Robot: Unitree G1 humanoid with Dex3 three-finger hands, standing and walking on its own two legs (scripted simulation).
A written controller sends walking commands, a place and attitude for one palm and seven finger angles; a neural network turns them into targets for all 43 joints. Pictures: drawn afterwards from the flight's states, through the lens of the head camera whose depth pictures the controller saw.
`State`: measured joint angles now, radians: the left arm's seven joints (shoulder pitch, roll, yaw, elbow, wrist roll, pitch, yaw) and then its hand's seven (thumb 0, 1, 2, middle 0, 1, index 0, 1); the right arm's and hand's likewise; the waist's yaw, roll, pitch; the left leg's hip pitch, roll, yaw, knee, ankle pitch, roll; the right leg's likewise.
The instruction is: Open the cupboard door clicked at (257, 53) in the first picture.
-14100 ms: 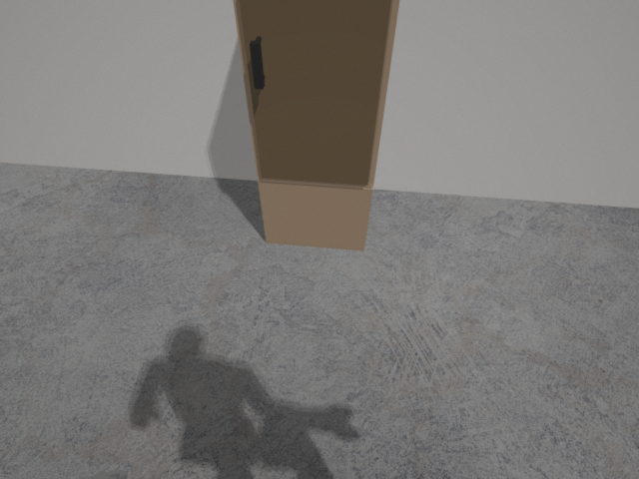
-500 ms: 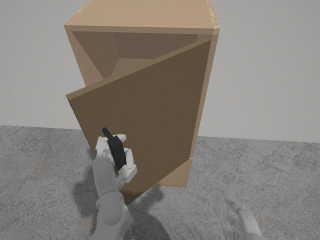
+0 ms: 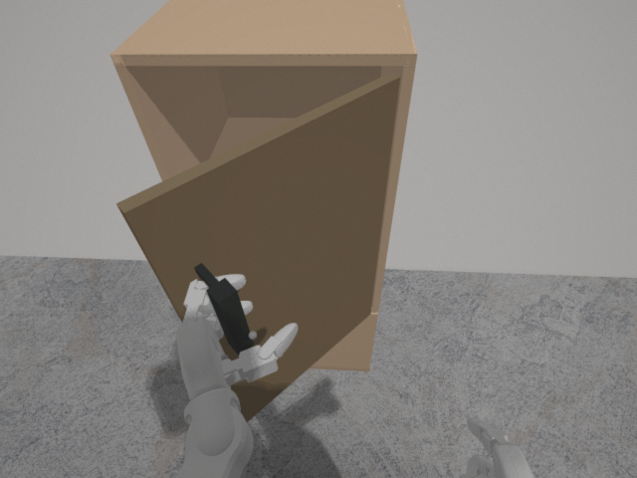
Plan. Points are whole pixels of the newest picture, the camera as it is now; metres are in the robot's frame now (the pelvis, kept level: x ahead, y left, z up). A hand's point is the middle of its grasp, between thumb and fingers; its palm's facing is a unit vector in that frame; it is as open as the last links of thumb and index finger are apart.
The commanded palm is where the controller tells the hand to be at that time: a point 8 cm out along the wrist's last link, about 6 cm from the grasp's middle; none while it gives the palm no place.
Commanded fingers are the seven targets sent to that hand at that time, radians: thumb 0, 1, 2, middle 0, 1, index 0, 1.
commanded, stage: open thumb and fingers to let go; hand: left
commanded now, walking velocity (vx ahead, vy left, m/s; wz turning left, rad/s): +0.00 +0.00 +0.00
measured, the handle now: (222, 308) +0.31 +0.13 +0.08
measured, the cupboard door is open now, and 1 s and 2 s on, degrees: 46 49 48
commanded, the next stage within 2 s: slide the hand sideways off the handle in 0.42 s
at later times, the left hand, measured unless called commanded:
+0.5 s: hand (250, 339) +0.27 +0.09 +0.07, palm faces +0.30 -0.95 +0.01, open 14.8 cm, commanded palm +0.22 +0.14 +0.07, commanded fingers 0.00 -0.50 0.30 -0.15 -0.30 -0.15 -0.30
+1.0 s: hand (226, 394) +0.20 +0.11 +0.07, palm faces -0.09 -1.00 -0.01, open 16.3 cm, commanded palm +0.19 +0.17 +0.07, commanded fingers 0.00 -0.50 0.30 -0.15 -0.30 -0.15 -0.30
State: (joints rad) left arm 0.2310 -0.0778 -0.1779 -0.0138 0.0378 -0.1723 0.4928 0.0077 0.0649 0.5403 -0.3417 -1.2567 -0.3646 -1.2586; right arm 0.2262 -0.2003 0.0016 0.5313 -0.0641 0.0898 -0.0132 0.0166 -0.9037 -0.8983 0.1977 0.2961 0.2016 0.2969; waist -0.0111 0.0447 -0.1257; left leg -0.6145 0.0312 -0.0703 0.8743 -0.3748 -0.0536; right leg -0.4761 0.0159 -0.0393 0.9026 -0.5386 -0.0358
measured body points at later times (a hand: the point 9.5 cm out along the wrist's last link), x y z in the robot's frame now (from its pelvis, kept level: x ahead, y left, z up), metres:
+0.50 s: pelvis +0.00 +0.02 +0.00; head +0.00 +0.01 +0.45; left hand +0.24 +0.14 +0.08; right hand +0.18 -0.19 -0.09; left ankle +0.04 +0.16 -0.69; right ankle -0.05 -0.09 -0.69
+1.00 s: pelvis -0.02 +0.03 -0.01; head +0.00 +0.02 +0.44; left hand +0.20 +0.16 +0.08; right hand +0.15 -0.19 -0.09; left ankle +0.04 +0.16 -0.69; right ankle -0.05 -0.09 -0.69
